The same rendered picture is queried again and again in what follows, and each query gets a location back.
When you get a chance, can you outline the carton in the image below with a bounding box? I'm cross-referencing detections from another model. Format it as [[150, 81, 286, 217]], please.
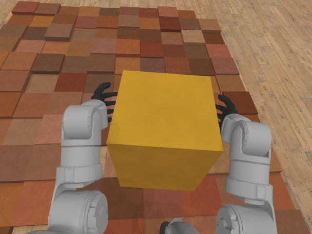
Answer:
[[106, 70, 224, 191]]

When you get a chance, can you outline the right robot forearm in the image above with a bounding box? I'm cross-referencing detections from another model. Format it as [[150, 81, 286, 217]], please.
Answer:
[[221, 114, 277, 232]]

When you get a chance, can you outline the left robot forearm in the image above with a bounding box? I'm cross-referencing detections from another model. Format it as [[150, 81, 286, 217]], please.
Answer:
[[48, 99, 108, 226]]

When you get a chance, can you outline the right robot hand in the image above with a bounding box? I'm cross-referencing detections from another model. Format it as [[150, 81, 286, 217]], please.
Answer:
[[215, 95, 238, 132]]

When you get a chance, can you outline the left robot upper arm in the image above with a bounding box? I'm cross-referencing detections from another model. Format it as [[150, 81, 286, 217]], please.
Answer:
[[26, 190, 108, 234]]

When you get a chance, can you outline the right robot upper arm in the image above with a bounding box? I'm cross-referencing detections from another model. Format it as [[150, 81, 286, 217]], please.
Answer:
[[215, 204, 277, 234]]

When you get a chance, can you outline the left robot hand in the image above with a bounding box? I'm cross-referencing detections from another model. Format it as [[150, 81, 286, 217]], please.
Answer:
[[91, 82, 118, 122]]

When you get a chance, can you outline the robot right thigh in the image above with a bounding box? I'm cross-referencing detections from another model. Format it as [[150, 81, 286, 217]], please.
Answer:
[[165, 221, 199, 234]]

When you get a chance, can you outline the robot right shin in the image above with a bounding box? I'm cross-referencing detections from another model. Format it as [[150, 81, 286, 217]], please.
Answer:
[[169, 218, 182, 224]]

